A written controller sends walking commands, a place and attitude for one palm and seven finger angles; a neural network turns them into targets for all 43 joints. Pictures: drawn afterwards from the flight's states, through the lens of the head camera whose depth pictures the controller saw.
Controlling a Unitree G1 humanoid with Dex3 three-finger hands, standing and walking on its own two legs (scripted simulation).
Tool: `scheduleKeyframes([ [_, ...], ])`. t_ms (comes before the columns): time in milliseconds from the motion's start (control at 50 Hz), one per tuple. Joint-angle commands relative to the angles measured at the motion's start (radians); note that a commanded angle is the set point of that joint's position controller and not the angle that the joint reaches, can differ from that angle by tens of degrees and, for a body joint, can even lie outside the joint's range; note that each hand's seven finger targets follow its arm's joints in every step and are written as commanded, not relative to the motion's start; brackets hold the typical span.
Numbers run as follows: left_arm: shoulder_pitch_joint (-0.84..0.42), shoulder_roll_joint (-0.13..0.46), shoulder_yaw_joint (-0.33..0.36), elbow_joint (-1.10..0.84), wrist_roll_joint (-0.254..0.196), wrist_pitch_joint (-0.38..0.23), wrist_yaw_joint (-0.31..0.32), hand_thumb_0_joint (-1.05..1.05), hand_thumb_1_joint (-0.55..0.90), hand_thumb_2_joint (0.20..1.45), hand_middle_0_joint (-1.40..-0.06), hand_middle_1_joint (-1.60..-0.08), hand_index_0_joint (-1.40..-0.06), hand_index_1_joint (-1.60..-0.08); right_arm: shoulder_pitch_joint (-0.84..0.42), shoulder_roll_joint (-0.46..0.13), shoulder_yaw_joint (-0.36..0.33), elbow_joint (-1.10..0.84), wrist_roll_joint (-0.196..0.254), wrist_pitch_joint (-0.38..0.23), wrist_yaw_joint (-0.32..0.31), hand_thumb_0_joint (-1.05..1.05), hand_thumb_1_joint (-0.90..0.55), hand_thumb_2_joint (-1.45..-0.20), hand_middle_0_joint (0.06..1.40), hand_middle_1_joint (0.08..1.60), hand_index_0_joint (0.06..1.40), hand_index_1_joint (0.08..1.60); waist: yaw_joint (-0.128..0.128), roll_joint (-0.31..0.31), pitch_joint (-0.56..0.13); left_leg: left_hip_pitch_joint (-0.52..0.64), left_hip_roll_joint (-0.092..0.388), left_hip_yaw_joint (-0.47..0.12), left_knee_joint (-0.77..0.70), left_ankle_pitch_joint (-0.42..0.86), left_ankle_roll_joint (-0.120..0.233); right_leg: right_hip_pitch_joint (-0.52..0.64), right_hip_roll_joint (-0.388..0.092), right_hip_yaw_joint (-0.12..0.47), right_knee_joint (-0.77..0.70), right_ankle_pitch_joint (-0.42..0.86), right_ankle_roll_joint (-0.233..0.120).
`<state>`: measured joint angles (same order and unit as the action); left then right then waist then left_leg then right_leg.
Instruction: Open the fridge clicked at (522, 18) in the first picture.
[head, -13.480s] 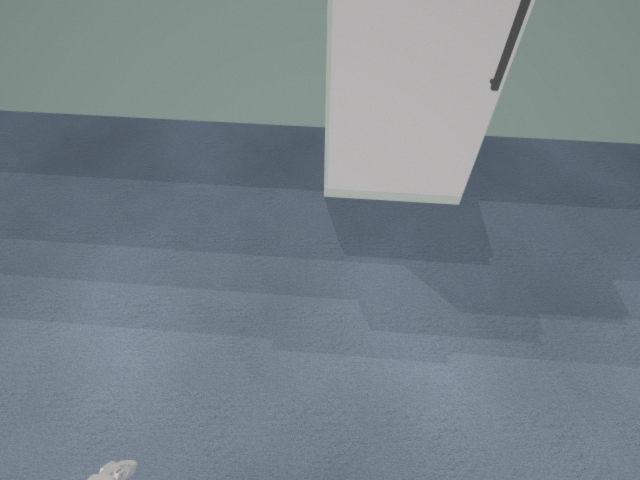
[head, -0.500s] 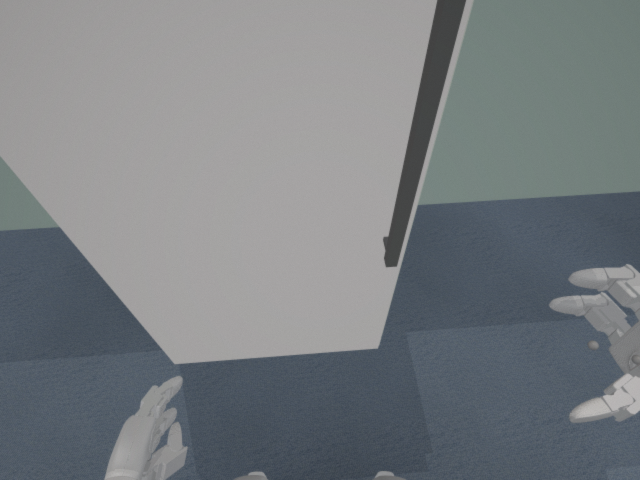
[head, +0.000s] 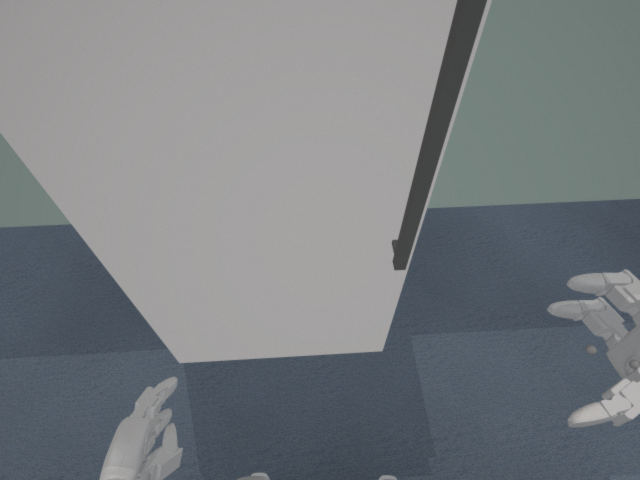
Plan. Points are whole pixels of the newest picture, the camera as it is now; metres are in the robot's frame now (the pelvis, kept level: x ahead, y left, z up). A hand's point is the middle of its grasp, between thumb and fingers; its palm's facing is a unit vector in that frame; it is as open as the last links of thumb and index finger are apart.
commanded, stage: move the hooked fingers beside the handle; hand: right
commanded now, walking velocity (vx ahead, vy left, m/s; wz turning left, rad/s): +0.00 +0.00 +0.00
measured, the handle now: (422, 157) +0.52 -0.11 +0.12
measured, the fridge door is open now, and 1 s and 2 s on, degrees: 0 0 0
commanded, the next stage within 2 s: none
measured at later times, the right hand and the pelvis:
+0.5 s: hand (554, 305) +0.32 -0.25 +0.07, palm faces -0.10 +0.99 -0.02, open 14.0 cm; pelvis +0.00 +0.00 +0.00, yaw +0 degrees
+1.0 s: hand (512, 263) +0.38 -0.22 +0.07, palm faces -0.12 +0.99 -0.01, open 14.0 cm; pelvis +0.00 +0.00 +0.00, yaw +1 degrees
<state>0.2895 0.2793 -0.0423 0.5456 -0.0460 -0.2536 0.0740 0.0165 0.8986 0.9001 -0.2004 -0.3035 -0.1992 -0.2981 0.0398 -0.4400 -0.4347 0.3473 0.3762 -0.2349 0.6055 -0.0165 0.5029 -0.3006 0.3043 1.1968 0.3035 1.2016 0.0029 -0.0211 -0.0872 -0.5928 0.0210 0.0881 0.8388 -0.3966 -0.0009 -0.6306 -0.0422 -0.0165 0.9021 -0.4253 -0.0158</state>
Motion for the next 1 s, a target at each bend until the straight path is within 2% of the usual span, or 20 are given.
scheduleKeyframes([
  [0, -0.038, 0.153, 0.067, -0.141, -0.005, -0.058, 0.018, 0.0, 0.9, 0.9, -0.2, -0.3, -0.2, -0.3, -0.183, -0.261, -0.095, -0.201, 0.035, -0.054, 0.004, 0.0, 0.5, -0.3, 0.3, 1.2, 0.3, 1.2, -0.002, -0.07, -0.196, 0.089, -0.042, -0.042, -0.107, 0.179, 0.028, 0.131, 0.036, 0.039, -0.135, 0.238, -0.009],
  [60, -0.035, 0.151, 0.069, -0.145, -0.007, -0.058, 0.016, 0.0, 0.9, 0.9, -0.2, -0.3, -0.2, -0.3, -0.171, -0.262, -0.104, -0.209, 0.034, -0.059, 0.001, 0.0, 0.5, -0.3, 0.3, 1.2, 0.3, 1.2, -0.003, -0.067, -0.226, 0.084, -0.042, -0.035, -0.098, 0.197, 0.023, 0.15, 0.037, 0.042, -0.137, 0.252, -0.008],
  [120, -0.032, 0.154, 0.066, -0.132, -0.008, -0.051, 0.023, 0.0, 0.9, 0.9, -0.2, -0.3, -0.2, -0.3, -0.251, -0.252, -0.081, -0.17, 0.033, -0.057, 0.0, 0.0, 0.5, -0.3, 0.3, 1.2, 0.3, 1.2, 0.017, -0.034, -0.188, 0.061, -0.044, -0.037, -0.105, 0.156, 0.022, 0.127, 0.035, 0.044, -0.135, 0.207, -0.008],
  [160, -0.034, 0.153, 0.065, -0.13, -0.008, -0.05, 0.028, 0.0, 0.9, 0.9, -0.2, -0.3, -0.2, -0.3, -0.289, -0.226, -0.051, -0.161, 0.028, -0.055, 0.0, 0.0, 0.5, -0.3, 0.3, 1.2, 0.3, 1.2, 0.02, -0.057, -0.192, 0.049, -0.039, -0.042, -0.108, 0.137, 0.02, 0.125, 0.038, 0.041, -0.134, 0.186, -0.008],
  [200, -0.027, 0.158, 0.064, -0.122, -0.006, -0.046, 0.031, 0.0, 0.9, 0.9, -0.2, -0.3, -0.2, -0.3, -0.341, -0.258, -0.053, -0.147, 0.01, -0.054, -0.008, 0.0, 0.5, -0.3, 0.3, 1.2, 0.3, 1.2, 0.021, -0.066, -0.188, 0.045, -0.039, -0.043, -0.103, 0.125, 0.027, 0.122, 0.035, 0.044, -0.133, 0.185, -0.009],
  [220, -0.026, 0.155, 0.062, -0.121, -0.008, -0.043, 0.033, 0.0, 0.9, 0.9, -0.2, -0.3, -0.2, -0.3, -0.374, -0.231, -0.023, -0.146, 0.004, -0.054, -0.007, 0.0, 0.5, -0.3, 0.3, 1.2, 0.3, 1.2, 0.031, -0.073, -0.205, 0.036, -0.038, -0.043, -0.103, 0.125, 0.024, 0.138, 0.036, 0.044, -0.134, 0.18, -0.009],
  [340, -0.017, 0.153, 0.06, -0.115, -0.006, -0.023, 0.035, 0.0, 0.9, 0.9, -0.2, -0.3, -0.2, -0.3, -0.437, -0.27, -0.05, -0.082, -0.009, -0.055, -0.037, 0.0, 0.5, -0.3, 0.3, 1.2, 0.3, 1.2, 0.021, -0.063, -0.229, 0.054, -0.033, -0.046, -0.1, 0.126, 0.024, 0.127, 0.034, 0.045, -0.141, 0.181, -0.005],
  [400, -0.007, 0.153, 0.06, -0.121, -0.002, -0.01, 0.029, 0.0, 0.9, 0.9, -0.2, -0.3, -0.2, -0.3, -0.418, -0.291, -0.074, -0.052, -0.014, -0.055, -0.045, 0.0, 0.5, -0.3, 0.3, 1.2, 0.3, 1.2, 0.003, -0.067, -0.255, 0.085, -0.033, -0.043, -0.085, 0.169, 0.03, 0.116, 0.034, 0.04, -0.138, 0.228, -0.003],
  [440, 0.001, 0.155, 0.061, -0.118, -0.005, 0.003, 0.027, 0.0, 0.9, 0.9, -0.2, -0.3, -0.2, -0.3, -0.451, -0.297, -0.074, -0.019, -0.019, -0.055, -0.045, 0.0, 0.5, -0.3, 0.3, 1.2, 0.3, 1.2, 0.015, -0.057, -0.246, 0.077, -0.033, -0.044, -0.087, 0.181, 0.024, 0.105, 0.033, 0.034, -0.137, 0.226, -0.003],
  [460, 0.001, 0.15, 0.061, -0.122, -0.006, 0.005, 0.025, 0.0, 0.9, 0.9, -0.2, -0.3, -0.2, -0.3, -0.466, -0.267, -0.048, -0.023, -0.019, -0.056, -0.042, 0.0, 0.5, -0.3, 0.3, 1.2, 0.3, 1.2, 0.021, -0.078, -0.25, 0.066, -0.033, -0.046, -0.088, 0.181, 0.022, 0.114, 0.035, 0.031, -0.137, 0.222, -0.003],
  [520, 0.017, 0.153, 0.067, -0.126, -0.004, 0.013, 0.02, 0.0, 0.9, 0.9, -0.2, -0.3, -0.2, -0.3, -0.438, -0.272, -0.06, -0.023, -0.011, -0.064, -0.04, 0.0, 0.5, -0.3, 0.3, 1.2, 0.3, 1.2, 0.013, -0.054, -0.3, 0.098, -0.037, -0.049, -0.08, 0.234, 0.023, 0.128, 0.033, 0.028, -0.128, 0.274, -0.006],
  [560, 0.022, 0.151, 0.07, -0.123, -0.006, 0.02, 0.017, 0.0, 0.9, 0.9, -0.2, -0.3, -0.2, -0.3, -0.456, -0.25, -0.036, -0.028, -0.015, -0.067, -0.041, 0.0, 0.5, -0.3, 0.3, 1.2, 0.3, 1.2, 0.021, -0.07, -0.287, 0.075, -0.036, -0.042, -0.076, 0.246, 0.022, 0.132, 0.032, 0.03, -0.129, 0.288, -0.004],
  [600, 0.029, 0.156, 0.071, -0.122, -0.003, 0.024, 0.014, 0.0, 0.9, 0.9, -0.2, -0.3, -0.2, -0.3, -0.466, -0.239, -0.022, -0.02, -0.014, -0.067, -0.047, 0.0, 0.5, -0.3, 0.3, 1.2, 0.3, 1.2, 0.026, -0.041, -0.279, 0.078, -0.039, -0.04, -0.073, 0.25, 0.025, 0.121, 0.031, 0.033, -0.125, 0.294, -0.006],
  [640, 0.04, 0.16, 0.073, -0.108, -0.005, 0.038, 0.015, 0.0, 0.9, 0.9, -0.2, -0.3, -0.2, -0.3, -0.485, -0.264, -0.05, 0.028, -0.019, -0.063, -0.054, 0.0, 0.5, -0.3, 0.3, 1.2, 0.3, 1.2, 0.034, -0.02, -0.265, 0.069, -0.038, -0.046, -0.082, 0.236, 0.018, 0.102, 0.032, 0.027, -0.125, 0.263, -0.006],
  [680, 0.038, 0.156, 0.072, -0.105, -0.006, 0.044, 0.016, 0.0, 0.9, 0.9, -0.2, -0.3, -0.2, -0.3, -0.563, -0.243, -0.015, 0.021, -0.033, -0.072, -0.064, 0.0, 0.5, -0.3, 0.3, 1.2, 0.3, 1.2, 0.047, -0.049, -0.253, 0.037, -0.036, -0.046, -0.085, 0.195, 0.018, 0.105, 0.033, 0.032, -0.131, 0.227, -0.007],
  [720, 0.049, 0.157, 0.073, -0.098, -0.003, 0.051, 0.018, 0.0, 0.9, 0.9, -0.2, -0.3, -0.2, -0.3, -0.617, -0.273, -0.026, 0.01, -0.044, -0.084, -0.072, 0.0, 0.5, -0.3, 0.3, 1.2, 0.3, 1.2, 0.045, -0.067, -0.299, 0.052, -0.039, -0.049, -0.076, 0.212, 0.022, 0.13, 0.031, 0.035, -0.126, 0.252, -0.007],
  [760, 0.051, 0.15, 0.075, -0.09, -0.002, 0.054, 0.017, 0.0, 0.9, 0.9, -0.2, -0.3, -0.2, -0.3, -0.625, -0.252, -0.009, 0.007, -0.049, -0.097, -0.078, 0.0, 0.5, -0.3, 0.3, 1.2, 0.3, 1.2, 0.046, -0.101, -0.319, 0.045, -0.037, -0.046, -0.072, 0.237, 0.024, 0.163, 0.03, 0.037, -0.122, 0.289, -0.004],
  [840, 0.056, 0.152, 0.07, -0.08, -0.003, 0.072, 0.013, 0.0, 0.9, 0.9, -0.2, -0.3, -0.2, -0.3, -0.68, -0.222, 0.032, 0.076, -0.065, -0.091, -0.095, 0.0, 0.5, -0.3, 0.3, 1.2, 0.3, 1.2, 0.059, -0.077, -0.288, 0.015, -0.038, -0.04, -0.07, 0.225, 0.022, 0.147, 0.027, 0.042, -0.126, 0.275, -0.002],
  [900, 0.065, 0.157, 0.073, -0.081, 0.0, 0.086, 0.011, 0.0, 0.9, 0.9, -0.2, -0.3, -0.2, -0.3, -0.696, -0.251, 0.007, 0.104, -0.075, -0.09, -0.118, 0.0, 0.5, -0.3, 0.3, 1.2, 0.3, 1.2, 0.044, -0.054, -0.308, 0.037, -0.037, -0.04, -0.065, 0.231, 0.028, 0.139, 0.027, 0.043, -0.124, 0.288, -0.002],
  [980, 0.066, 0.148, 0.074, -0.081, 0.002, 0.108, 0.0, 0.0, 0.9, 0.9, -0.2, -0.3, -0.2, -0.3, -0.717, -0.238, 0.012, 0.127, -0.091, -0.097, -0.137, 0.0, 0.5, -0.3, 0.3, 1.2, 0.3, 1.2, 0.046, -0.056, -0.341, 0.061, -0.035, -0.046, -0.06, 0.283, 0.021, 0.139, 0.028, 0.032, -0.115, 0.322, -0.002],
])
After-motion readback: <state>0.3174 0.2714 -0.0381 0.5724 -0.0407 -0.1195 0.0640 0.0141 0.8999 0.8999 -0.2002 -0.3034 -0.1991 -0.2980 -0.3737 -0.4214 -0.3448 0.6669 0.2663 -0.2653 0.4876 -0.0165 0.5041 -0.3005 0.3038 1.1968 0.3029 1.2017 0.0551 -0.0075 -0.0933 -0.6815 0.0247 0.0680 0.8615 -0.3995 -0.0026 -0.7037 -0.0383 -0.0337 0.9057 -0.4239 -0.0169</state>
